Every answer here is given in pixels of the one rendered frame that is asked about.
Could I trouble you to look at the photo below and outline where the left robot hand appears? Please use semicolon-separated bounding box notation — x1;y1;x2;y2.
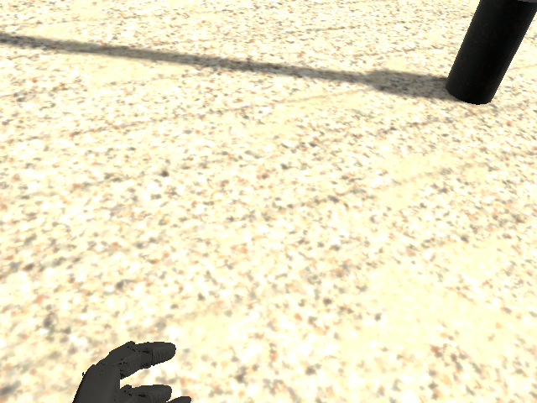
72;341;191;403

